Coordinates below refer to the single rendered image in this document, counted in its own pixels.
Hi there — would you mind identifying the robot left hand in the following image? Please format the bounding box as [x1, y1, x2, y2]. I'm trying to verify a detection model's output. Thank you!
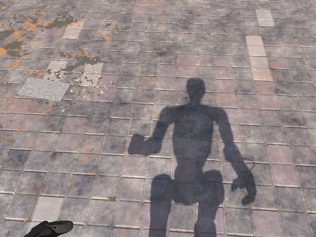
[24, 220, 73, 237]

